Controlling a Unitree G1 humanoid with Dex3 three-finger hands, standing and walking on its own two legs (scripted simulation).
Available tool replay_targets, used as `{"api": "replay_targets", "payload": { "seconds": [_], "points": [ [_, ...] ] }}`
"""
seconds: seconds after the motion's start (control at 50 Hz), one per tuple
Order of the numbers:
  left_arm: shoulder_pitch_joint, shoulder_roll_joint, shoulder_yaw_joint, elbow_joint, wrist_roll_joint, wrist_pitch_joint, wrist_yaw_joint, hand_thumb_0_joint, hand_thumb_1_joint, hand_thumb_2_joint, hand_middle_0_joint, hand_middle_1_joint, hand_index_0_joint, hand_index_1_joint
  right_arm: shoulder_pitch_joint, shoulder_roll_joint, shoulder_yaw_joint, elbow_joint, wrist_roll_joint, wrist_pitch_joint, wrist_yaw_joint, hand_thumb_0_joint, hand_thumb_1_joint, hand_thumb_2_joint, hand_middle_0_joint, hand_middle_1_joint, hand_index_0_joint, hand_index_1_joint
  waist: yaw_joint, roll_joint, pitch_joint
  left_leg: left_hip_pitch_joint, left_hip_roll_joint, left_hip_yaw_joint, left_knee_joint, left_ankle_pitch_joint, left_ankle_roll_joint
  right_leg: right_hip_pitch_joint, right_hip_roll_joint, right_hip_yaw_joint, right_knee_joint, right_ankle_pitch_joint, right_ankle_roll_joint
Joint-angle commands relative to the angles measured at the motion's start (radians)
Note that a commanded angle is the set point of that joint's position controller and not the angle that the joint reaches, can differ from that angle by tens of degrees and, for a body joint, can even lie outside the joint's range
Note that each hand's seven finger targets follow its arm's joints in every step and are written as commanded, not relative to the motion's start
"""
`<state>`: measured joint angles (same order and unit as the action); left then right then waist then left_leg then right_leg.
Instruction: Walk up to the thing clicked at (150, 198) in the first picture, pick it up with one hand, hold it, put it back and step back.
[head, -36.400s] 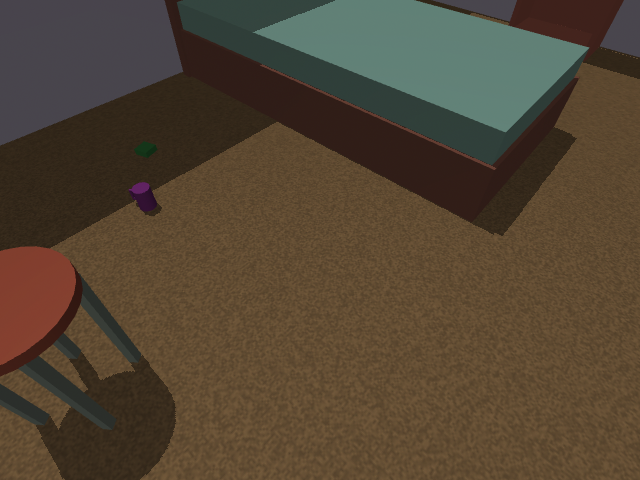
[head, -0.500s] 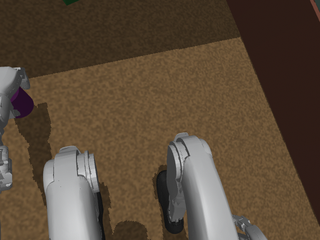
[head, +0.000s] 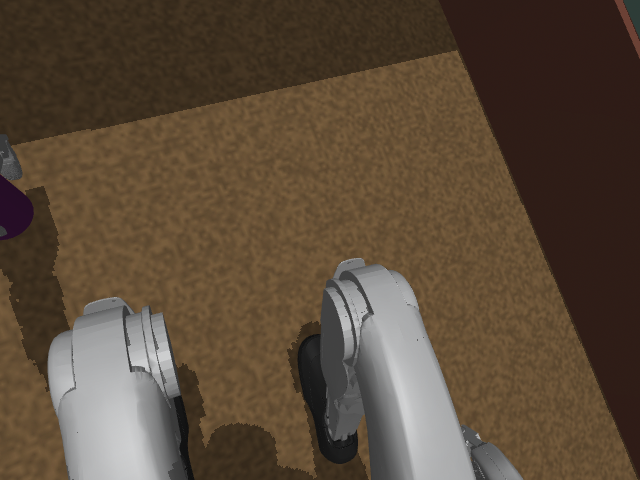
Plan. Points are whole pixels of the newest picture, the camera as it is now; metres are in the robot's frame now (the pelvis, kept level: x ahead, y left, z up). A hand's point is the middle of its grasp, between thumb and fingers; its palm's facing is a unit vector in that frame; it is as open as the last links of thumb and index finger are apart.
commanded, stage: rest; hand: left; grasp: from above
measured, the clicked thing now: out of the picture +0.45 +0.37 -0.24
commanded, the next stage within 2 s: open in 0.38 s
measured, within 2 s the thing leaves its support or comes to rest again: rests again in 0.10 s
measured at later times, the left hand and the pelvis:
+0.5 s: hand out of the picture +0.43 +0.35 -0.21, palm faces -0.46 -0.13 -0.88, open 9.4 cm; pelvis +0.00 +0.00 +0.00, yaw -1 degrees
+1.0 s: hand out of the picture +0.44 +0.34 -0.22, palm faces -0.43 -0.12 -0.89, open 13.1 cm; pelvis +0.00 +0.00 -0.01, yaw -2 degrees
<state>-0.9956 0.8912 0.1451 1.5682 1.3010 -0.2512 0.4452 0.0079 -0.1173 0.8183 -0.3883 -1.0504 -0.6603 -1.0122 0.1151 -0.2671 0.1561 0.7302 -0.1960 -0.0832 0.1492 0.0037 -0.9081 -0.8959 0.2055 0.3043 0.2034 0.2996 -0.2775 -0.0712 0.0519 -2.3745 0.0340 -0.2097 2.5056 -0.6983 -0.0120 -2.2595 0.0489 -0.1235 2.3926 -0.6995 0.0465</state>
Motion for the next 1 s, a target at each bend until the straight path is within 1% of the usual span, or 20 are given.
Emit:
{"api": "replay_targets", "payload": {
  "seconds": [0.0,0.1,0.16,0.22,0.28,0.36,0.4,0.44,0.46,0.48,0.52,0.56,0.6,0.64,0.74,0.78,0.86,0.9,0.96,0.98],
  "points": [
    [-0.265,0.267,0.025,-0.12,-0.011,-0.01,0.06,0.0,0.411,1.06,-0.719,-1.146,-0.764,-1.096,0.205,-0.288,-0.081,-0.002,-0.006,-0.006,-0.007,0.0,-0.905,-0.897,0.2,0.3,0.2,0.3,-0.004,0.41,-0.679,0.529,0.004,0.112,-0.236,0.208,0.028,0.317,0.035,-0.092,-0.215,0.259,-0.071],
    [-0.275,0.287,0.04,-0.123,-0.008,-0.002,0.08,0.0,0.445,1.072,-0.751,-1.143,-0.794,-1.097,0.2,-0.3,-0.077,-0.007,-0.014,-0.014,0.002,0.0,-0.906,-0.898,0.2,0.3,0.2,0.3,-0.011,0.454,-0.68,0.567,0.006,0.102,-0.243,0.227,0.019,0.299,0.035,-0.108,-0.197,0.27,-0.075],
    [-0.26,0.242,-0.004,-0.049,-0.017,0.001,0.081,0.0,0.421,1.084,-0.738,-1.135,-0.776,-1.093,0.2,-0.301,-0.067,-0.003,-0.017,-0.016,0.005,0.0,-0.907,-0.899,0.2,0.3,0.2,0.3,-0.04,0.368,-0.625,0.48,0.009,0.1,-0.22,0.203,0.034,0.315,0.043,-0.104,-0.22,0.269,-0.064],
    [-0.261,0.286,0.012,-0.058,-0.022,-0.005,0.079,0.0,0.447,1.08,-0.749,-1.156,-0.793,-1.108,0.193,-0.302,-0.06,-0.004,-0.021,-0.024,0.003,0.0,-0.907,-0.899,0.2,0.3,0.2,0.3,-0.02,0.392,-0.63,0.489,0.009,0.101,-0.228,0.18,0.03,0.318,0.042,-0.102,-0.219,0.242,-0.066],
    [-0.266,0.244,-0.016,-0.031,-0.022,-0.006,0.073,0.0,0.463,1.062,-0.759,-1.143,-0.804,-1.095,0.194,-0.308,-0.058,-0.01,-0.024,-0.032,0.008,0.0,-0.906,-0.898,0.2,0.3,0.2,0.3,-0.05,0.375,-0.599,0.499,0.009,0.09,-0.229,0.174,0.028,0.299,0.043,-0.117,-0.212,0.234,-0.067],
    [-0.252,0.268,-0.007,0.0,-0.025,-0.015,0.086,0.0,0.462,1.049,-0.757,-1.14,-0.803,-1.09,0.188,-0.311,-0.043,-0.012,-0.029,-0.036,0.009,0.0,-0.907,-0.899,0.2,0.3,0.2,0.3,-0.043,0.37,-0.592,0.478,0.011,0.089,-0.226,0.184,0.029,0.328,0.047,-0.116,-0.218,0.248,-0.062],
    [-0.265,0.267,-0.017,0.015,-0.023,-0.019,0.085,0.0,0.454,1.065,-0.752,-1.145,-0.796,-1.098,0.196,-0.317,-0.034,-0.01,-0.033,-0.038,0.01,0.0,-0.907,-0.9,0.2,0.3,0.2,0.3,-0.066,0.351,-0.582,0.468,0.011,0.087,-0.213,0.195,0.033,0.332,0.047,-0.117,-0.218,0.263,-0.058],
    [-0.286,0.293,-0.006,-0.004,-0.025,-0.029,0.096,0.0,0.445,1.069,-0.748,-1.147,-0.791,-1.101,0.182,-0.318,-0.027,-0.018,-0.036,-0.038,0.006,0.0,-0.906,-0.9,0.2,0.3,0.2,0.3,-0.054,0.385,-0.605,0.485,0.01,0.081,-0.229,0.18,0.028,0.334,0.046,-0.123,-0.217,0.245,-0.062],
    [-0.251,0.274,-0.022,0.049,-0.019,-0.025,0.094,0.0,0.447,1.038,-0.745,-1.146,-0.793,-1.095,0.173,-0.318,-0.028,-0.022,-0.036,-0.041,0.008,0.0,-0.909,-0.9,0.2,0.3,0.2,0.3,-0.053,0.376,-0.558,0.469,0.012,0.083,-0.23,0.159,0.029,0.312,0.048,-0.12,-0.217,0.227,-0.065],
    [-0.259,0.259,-0.028,0.048,-0.02,-0.025,0.094,0.0,0.367,1.047,-0.665,-1.136,-0.713,-1.093,0.182,-0.319,-0.026,-0.015,-0.04,-0.045,0.01,0.0,-0.899,-0.897,0.201,0.3,0.2,0.3,-0.07,0.357,-0.546,0.469,0.012,0.079,-0.228,0.155,0.029,0.306,0.051,-0.127,-0.219,0.223,-0.062],
    [-0.293,0.301,-0.01,0.011,-0.02,-0.034,0.103,0.0,0.207,0.972,-0.505,-1.122,-0.553,-1.072,0.178,-0.323,-0.019,-0.025,-0.042,-0.047,0.01,0.0,-0.897,-0.896,0.201,0.3,0.201,0.3,-0.059,0.377,-0.573,0.469,0.012,0.077,-0.228,0.147,0.028,0.316,0.049,-0.129,-0.218,0.216,-0.064],
    [-0.259,0.281,-0.027,0.049,-0.014,-0.028,0.103,0.0,0.047,0.939,-0.35,-1.115,-0.398,-1.064,0.175,-0.316,-0.013,-0.025,-0.043,-0.05,0.012,0.0,-0.899,-0.897,0.201,0.301,0.201,0.301,-0.063,0.361,-0.554,0.463,0.012,0.078,-0.225,0.142,0.029,0.312,0.051,-0.129,-0.218,0.213,-0.062],
    [-0.283,0.293,-0.028,0.027,-0.01,-0.029,0.106,0.0,-0.113,0.955,-0.278,-1.12,-0.318,-1.077,0.176,-0.323,-0.013,-0.027,-0.046,-0.052,0.012,0.0,-0.898,-0.897,0.201,0.301,0.201,0.301,-0.069,0.367,-0.558,0.457,0.013,0.079,-0.22,0.147,0.032,0.33,0.053,-0.121,-0.225,0.223,-0.059],
    [-0.269,0.304,-0.015,0.024,-0.008,-0.028,0.115,0.0,-0.273,0.995,-0.211,-1.134,-0.242,-1.1,0.172,-0.323,-0.016,-0.024,-0.042,-0.055,0.011,0.0,-0.901,-0.899,0.201,0.301,0.201,0.301,-0.053,0.391,-0.572,0.479,0.014,0.076,-0.228,0.154,0.024,0.319,0.052,-0.128,-0.212,0.224,-0.065],
    [-0.298,0.303,-0.025,0.015,0.002,-0.022,0.126,0.0,-0.421,1.082,-0.119,-1.176,-0.138,-1.155,0.17,-0.316,-0.001,-0.025,-0.048,-0.065,0.018,0.0,-0.899,-0.899,0.201,0.301,0.201,0.301,-0.07,0.395,-0.566,0.48,0.015,0.075,-0.218,0.157,0.025,0.308,0.052,-0.13,-0.206,0.234,-0.063],
    [-0.282,0.333,0.003,-0.006,-0.002,-0.021,0.138,0.0,-0.451,1.097,-0.104,-1.185,-0.12,-1.167,0.164,-0.332,-0.016,-0.027,-0.045,-0.068,0.017,0.0,-0.901,-0.901,0.201,0.301,0.201,0.301,-0.051,0.41,-0.57,0.476,0.017,0.079,-0.222,0.151,0.025,0.314,0.053,-0.125,-0.215,0.227,-0.064],
    [-0.269,0.322,0.014,-0.022,0.001,0.0,0.145,0.0,-0.473,1.083,-0.09,-1.161,-0.103,-1.146,0.168,-0.33,-0.022,-0.024,-0.053,-0.07,0.022,0.0,-0.898,-0.9,0.201,0.301,0.201,0.301,-0.048,0.451,-0.605,0.511,0.015,0.08,-0.233,0.175,0.017,0.313,0.052,-0.133,-0.2,0.245,-0.068],
    [-0.274,0.294,-0.011,-0.001,-0.012,0.013,0.14,0.0,-0.485,1.054,-0.082,-1.144,-0.097,-1.128,0.153,-0.323,-0.024,-0.019,-0.047,-0.069,0.022,0.0,-0.9,-0.9,0.201,0.301,0.201,0.301,-0.051,0.433,-0.601,0.496,0.018,0.078,-0.225,0.175,0.02,0.299,0.055,-0.129,-0.197,0.249,-0.069],
    [-0.255,0.309,0.0,-0.013,-0.018,0.025,0.135,0.0,-0.484,1.029,-0.077,-1.129,-0.093,-1.111,0.156,-0.327,-0.025,-0.017,-0.049,-0.067,0.022,0.0,-0.897,-0.899,0.201,0.301,0.201,0.301,-0.037,0.451,-0.608,0.505,0.015,0.081,-0.232,0.186,0.019,0.311,0.052,-0.127,-0.202,0.256,-0.069],
    [-0.25,0.299,-0.005,-0.001,-0.019,0.031,0.129,0.0,-0.481,1.027,-0.077,-1.13,-0.094,-1.111,0.162,-0.327,-0.024,-0.022,-0.05,-0.067,0.024,0.0,-0.897,-0.899,0.201,0.301,0.201,0.301,-0.049,0.44,-0.595,0.496,0.015,0.082,-0.224,0.186,0.021,0.315,0.051,-0.127,-0.203,0.261,-0.067]
  ]
}}
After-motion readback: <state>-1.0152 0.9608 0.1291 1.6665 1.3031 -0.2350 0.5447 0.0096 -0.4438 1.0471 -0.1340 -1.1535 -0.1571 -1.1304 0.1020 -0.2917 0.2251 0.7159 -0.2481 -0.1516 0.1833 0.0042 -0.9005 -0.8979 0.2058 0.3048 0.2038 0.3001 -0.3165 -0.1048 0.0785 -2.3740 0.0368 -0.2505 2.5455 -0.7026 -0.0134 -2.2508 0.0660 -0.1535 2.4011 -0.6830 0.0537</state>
